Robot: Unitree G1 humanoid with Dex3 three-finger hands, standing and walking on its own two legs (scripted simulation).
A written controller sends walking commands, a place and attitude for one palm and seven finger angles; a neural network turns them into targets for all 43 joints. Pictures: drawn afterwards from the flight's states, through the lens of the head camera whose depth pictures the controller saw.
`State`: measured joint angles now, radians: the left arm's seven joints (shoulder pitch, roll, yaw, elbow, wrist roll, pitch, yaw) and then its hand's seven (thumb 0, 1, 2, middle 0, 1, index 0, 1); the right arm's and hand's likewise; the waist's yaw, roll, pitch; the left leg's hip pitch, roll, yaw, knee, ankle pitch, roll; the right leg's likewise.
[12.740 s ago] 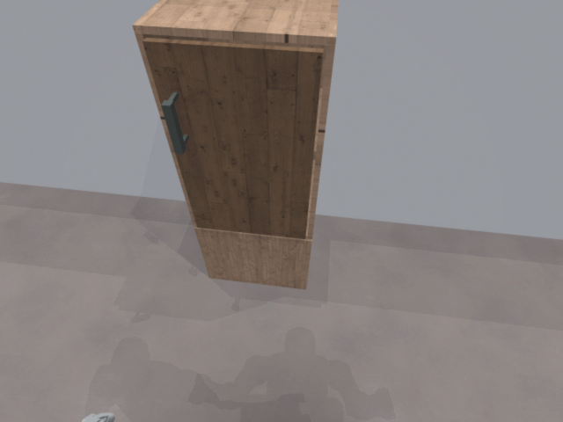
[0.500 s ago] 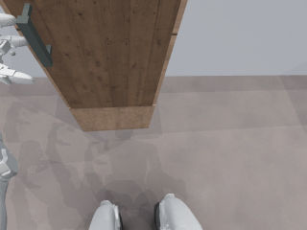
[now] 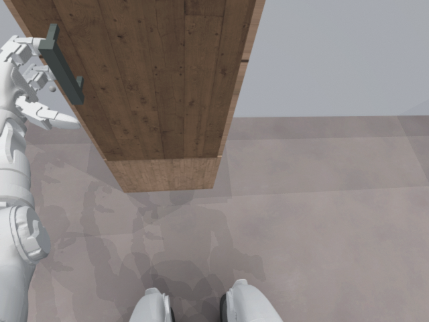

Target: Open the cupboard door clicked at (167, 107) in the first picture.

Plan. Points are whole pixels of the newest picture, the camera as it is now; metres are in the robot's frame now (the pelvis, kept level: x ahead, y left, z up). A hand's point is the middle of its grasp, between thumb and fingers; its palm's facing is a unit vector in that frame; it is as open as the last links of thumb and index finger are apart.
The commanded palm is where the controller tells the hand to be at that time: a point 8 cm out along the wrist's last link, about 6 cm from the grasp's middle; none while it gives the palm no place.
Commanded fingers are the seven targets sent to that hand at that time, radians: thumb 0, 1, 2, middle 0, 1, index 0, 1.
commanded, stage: slide the fingers in behind the handle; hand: left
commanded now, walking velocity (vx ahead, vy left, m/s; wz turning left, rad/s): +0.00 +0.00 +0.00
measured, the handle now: (66, 67) +0.55 +0.22 +0.08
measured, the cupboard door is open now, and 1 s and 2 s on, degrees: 0 0 5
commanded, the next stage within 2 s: close the thumb around the handle in 0.80 s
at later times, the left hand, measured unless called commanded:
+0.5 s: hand (74, 90) +0.50 +0.20 +0.09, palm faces -0.01 -1.00 -0.02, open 14.0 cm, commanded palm +0.48 +0.25 +0.08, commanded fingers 0.00 -0.50 0.30 -0.30 -1.20 -0.30 -1.20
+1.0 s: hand (72, 89) +0.50 +0.20 +0.09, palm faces -0.01 -1.00 -0.02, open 13.8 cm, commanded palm +0.47 +0.25 +0.08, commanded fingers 0.00 -0.16 0.44 -0.32 -1.24 -0.32 -1.24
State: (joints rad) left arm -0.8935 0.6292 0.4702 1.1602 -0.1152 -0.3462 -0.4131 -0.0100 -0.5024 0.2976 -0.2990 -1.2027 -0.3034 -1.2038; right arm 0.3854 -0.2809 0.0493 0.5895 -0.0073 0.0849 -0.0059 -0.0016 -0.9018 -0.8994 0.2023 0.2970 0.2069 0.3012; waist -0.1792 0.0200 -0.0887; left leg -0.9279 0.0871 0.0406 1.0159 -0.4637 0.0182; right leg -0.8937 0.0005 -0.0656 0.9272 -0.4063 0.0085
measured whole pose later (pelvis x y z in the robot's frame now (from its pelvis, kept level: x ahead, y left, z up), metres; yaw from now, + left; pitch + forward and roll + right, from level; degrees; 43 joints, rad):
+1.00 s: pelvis -0.01 -0.01 +0.00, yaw +0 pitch +21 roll -3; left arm -0.91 0.56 0.43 1.17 -0.10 -0.37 -0.33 -0.01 -0.47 0.31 -0.30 -1.21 -0.31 -1.21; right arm 0.40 -0.28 0.04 0.61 -0.01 0.06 0.00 0.00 -0.90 -0.90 0.20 0.30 0.21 0.30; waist -0.18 0.03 -0.09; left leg -0.92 0.08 0.04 1.01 -0.45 0.01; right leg -0.89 0.00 -0.06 0.94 -0.41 0.00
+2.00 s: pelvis +0.00 -0.01 +0.01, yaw +0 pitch +19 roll -2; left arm -0.70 0.47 0.41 0.98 -0.17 -0.36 -0.33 0.01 0.74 0.77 -0.37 -1.35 -0.35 -1.35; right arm 0.40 -0.28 0.03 0.58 0.01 0.08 0.01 0.00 -0.90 -0.90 0.20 0.30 0.21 0.30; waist -0.14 0.03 -0.11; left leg -0.84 0.08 0.06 0.96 -0.45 0.01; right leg -0.83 0.00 -0.04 0.91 -0.41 0.00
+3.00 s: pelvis +0.01 -0.05 +0.02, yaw +5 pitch +8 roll +1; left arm 0.19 -0.08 -0.25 0.02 0.08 -0.20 0.52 0.00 0.51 0.72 -0.37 -1.31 -0.38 -1.32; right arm 0.21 -0.19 0.00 0.56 -0.07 0.00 0.02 0.01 -0.90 -0.90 0.20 0.30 0.20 0.30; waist 0.00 0.04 -0.11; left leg -0.57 0.05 -0.01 0.86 -0.42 -0.05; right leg -0.57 -0.03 -0.11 0.89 -0.47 -0.06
